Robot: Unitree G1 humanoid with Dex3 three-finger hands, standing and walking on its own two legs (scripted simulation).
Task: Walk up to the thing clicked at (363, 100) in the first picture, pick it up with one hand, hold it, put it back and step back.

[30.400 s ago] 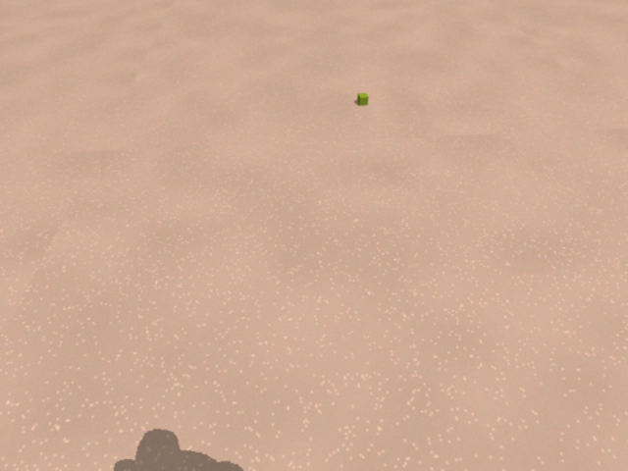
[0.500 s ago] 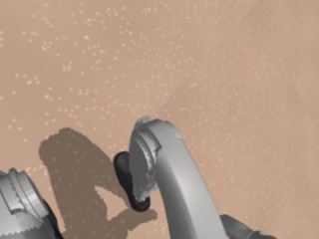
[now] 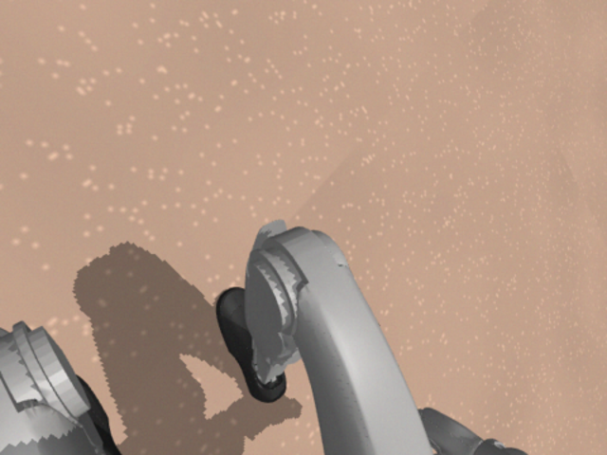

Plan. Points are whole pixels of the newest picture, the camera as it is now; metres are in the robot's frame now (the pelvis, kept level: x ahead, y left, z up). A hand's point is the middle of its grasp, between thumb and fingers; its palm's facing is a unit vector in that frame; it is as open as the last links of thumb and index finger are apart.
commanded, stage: close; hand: left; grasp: from above
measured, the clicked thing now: out of the picture +0.39 +0.42 -0.29
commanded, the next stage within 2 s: go down in 0.96 s
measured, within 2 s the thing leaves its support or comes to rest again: neither
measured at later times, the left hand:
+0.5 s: hand out of the picture +0.38 +0.39 -0.27, palm faces +0.04 -0.47 -0.88, open 10.7 cm
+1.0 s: hand out of the picture +0.38 +0.39 -0.27, palm faces +0.03 -0.47 -0.88, open 11.1 cm
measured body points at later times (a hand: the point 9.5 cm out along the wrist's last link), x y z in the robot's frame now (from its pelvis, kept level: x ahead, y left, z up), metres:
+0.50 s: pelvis +0.00 +0.00 +0.00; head +0.29 +0.14 +0.31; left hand +0.38 +0.41 -0.22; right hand +0.04 -0.25 -0.04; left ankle +0.06 +0.14 -0.28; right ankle +0.12 -0.12 -0.28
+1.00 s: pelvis +0.00 +0.00 +0.00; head +0.30 +0.13 +0.31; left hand +0.38 +0.41 -0.22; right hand +0.04 -0.25 -0.04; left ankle +0.06 +0.14 -0.28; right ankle +0.12 -0.12 -0.28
